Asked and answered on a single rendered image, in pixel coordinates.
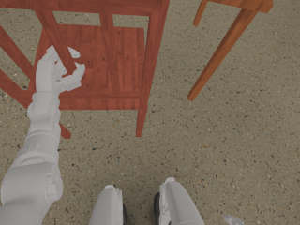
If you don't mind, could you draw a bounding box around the robot right hand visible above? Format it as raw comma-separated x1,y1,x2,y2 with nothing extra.
223,214,244,225

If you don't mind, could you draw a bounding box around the chair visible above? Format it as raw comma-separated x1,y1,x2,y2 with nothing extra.
0,0,170,139

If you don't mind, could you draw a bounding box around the left robot thigh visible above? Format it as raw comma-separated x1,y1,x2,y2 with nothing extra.
88,187,123,225

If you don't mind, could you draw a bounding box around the table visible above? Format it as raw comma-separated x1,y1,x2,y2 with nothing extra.
187,0,274,101

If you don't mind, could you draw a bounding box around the left robot upper arm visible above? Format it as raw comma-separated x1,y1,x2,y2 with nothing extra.
0,161,64,225

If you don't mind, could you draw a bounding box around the robot left hand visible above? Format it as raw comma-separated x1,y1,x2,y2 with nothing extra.
36,45,85,97

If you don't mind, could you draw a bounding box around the robot left forearm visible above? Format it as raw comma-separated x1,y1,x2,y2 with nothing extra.
0,91,61,206

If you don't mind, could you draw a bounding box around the robot right shin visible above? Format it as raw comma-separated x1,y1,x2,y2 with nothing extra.
158,177,175,225

